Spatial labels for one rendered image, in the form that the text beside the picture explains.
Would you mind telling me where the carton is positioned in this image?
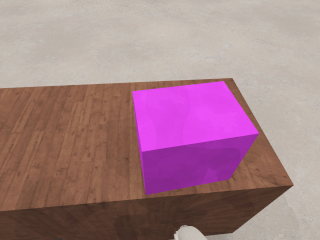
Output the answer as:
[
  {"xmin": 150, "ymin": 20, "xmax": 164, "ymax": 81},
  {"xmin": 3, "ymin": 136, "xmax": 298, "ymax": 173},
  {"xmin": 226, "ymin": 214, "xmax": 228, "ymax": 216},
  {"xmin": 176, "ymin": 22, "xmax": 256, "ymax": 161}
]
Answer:
[{"xmin": 132, "ymin": 81, "xmax": 259, "ymax": 195}]

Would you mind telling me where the pedestal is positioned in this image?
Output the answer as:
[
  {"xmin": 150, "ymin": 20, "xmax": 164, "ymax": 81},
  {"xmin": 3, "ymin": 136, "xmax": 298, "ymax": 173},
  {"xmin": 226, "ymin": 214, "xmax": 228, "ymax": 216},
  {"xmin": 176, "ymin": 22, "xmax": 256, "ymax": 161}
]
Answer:
[{"xmin": 0, "ymin": 78, "xmax": 294, "ymax": 240}]

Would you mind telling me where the right robot thigh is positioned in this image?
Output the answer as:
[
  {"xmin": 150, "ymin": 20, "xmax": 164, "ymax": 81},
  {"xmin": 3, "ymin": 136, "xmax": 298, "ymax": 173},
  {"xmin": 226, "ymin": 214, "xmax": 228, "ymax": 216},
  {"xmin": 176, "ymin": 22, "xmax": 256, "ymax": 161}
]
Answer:
[{"xmin": 174, "ymin": 226, "xmax": 207, "ymax": 240}]

